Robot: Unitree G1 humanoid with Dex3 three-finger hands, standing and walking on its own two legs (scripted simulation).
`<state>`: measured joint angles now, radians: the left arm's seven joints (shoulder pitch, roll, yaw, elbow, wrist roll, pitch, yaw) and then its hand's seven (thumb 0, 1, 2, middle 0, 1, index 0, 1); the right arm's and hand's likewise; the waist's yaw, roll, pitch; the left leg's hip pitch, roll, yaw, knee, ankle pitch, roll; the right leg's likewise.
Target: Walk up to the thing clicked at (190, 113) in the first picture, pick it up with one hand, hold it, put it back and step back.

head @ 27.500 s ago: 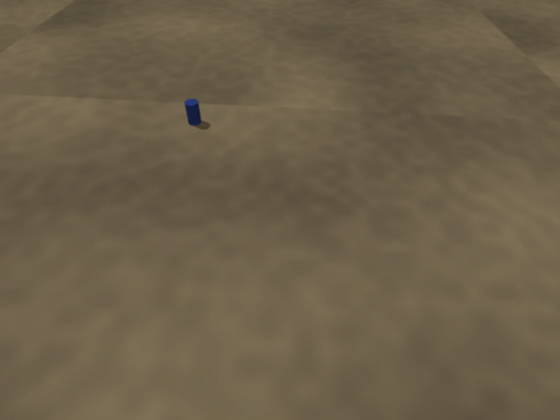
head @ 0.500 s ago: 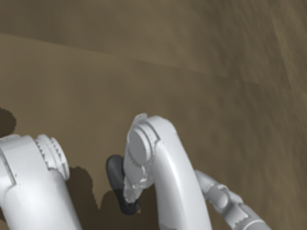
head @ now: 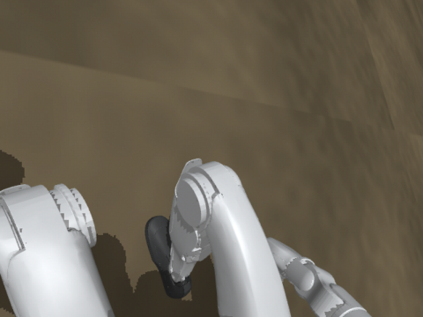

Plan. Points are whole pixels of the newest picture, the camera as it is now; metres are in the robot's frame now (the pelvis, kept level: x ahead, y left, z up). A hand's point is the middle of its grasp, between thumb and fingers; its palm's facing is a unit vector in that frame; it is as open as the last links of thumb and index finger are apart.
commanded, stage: withdraw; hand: left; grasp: from the side
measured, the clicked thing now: out of the picture +0.42 +0.29 -0.21
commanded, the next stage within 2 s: rise in 0.26 s
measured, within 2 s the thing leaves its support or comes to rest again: neither
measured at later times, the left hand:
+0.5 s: hand out of the picture +0.38 +0.36 -0.09, palm faces +0.31 -0.94 -0.16, open 17.5 cm
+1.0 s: hand out of the picture +0.26 +0.34 +0.08, palm faces +0.30 -0.84 -0.45, open 17.4 cm
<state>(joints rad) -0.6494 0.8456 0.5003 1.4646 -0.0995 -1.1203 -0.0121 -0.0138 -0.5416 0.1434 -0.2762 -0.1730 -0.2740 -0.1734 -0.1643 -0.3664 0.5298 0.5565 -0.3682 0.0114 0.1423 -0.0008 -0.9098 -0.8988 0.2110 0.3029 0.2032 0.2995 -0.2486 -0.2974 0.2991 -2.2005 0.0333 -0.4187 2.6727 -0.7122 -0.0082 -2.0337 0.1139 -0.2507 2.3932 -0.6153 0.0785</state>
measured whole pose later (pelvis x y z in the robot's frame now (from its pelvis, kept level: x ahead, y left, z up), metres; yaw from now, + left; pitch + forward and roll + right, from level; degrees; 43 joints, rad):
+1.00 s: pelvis +0.03 -0.02 +0.18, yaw +12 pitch +32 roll -5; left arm -0.10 0.47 0.29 0.44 0.04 -0.04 0.01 -0.02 -0.52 0.07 -0.06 -0.06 -0.06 -0.06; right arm 0.09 -0.25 0.01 0.54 0.04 0.14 -0.01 0.01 -0.90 -0.90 0.21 0.30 0.20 0.30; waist -0.03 0.00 -0.14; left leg -1.89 0.07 -0.09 1.99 -0.66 -0.02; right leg -1.84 0.01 -0.05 1.93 -0.65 0.03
